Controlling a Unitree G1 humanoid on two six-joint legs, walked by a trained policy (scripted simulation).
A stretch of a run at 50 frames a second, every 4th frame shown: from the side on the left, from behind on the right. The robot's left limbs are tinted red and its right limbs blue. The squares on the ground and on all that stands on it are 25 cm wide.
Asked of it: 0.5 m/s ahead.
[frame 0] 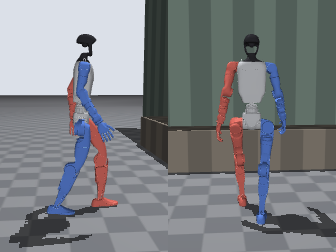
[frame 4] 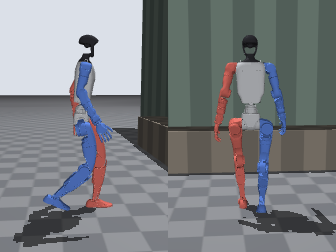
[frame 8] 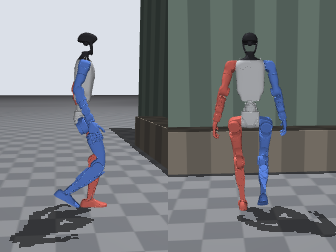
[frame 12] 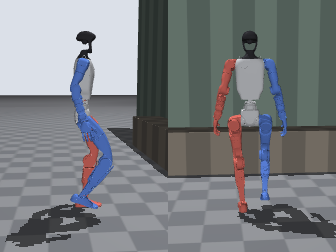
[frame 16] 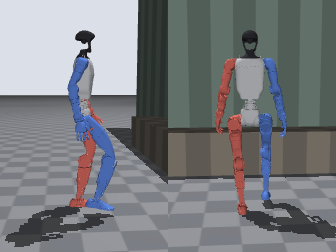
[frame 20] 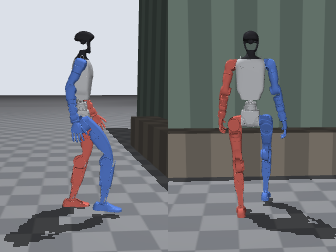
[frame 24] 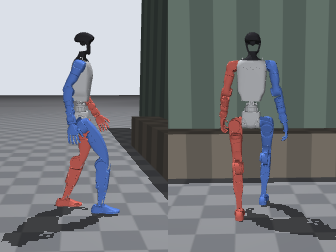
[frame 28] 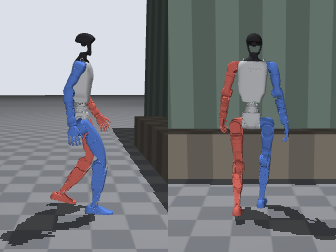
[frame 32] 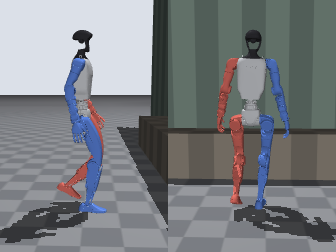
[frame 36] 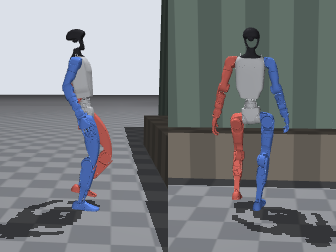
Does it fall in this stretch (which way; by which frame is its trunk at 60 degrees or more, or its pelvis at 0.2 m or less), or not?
no
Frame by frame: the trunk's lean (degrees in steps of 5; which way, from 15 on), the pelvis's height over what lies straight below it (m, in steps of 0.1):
0: 5, 0.8
4: 5, 0.8
8: 5, 0.8
12: 5, 0.8
16: 0, 0.8
20: 0, 0.8
24: 5, 0.8
28: 5, 0.8
32: 0, 0.8
36: 10, 0.8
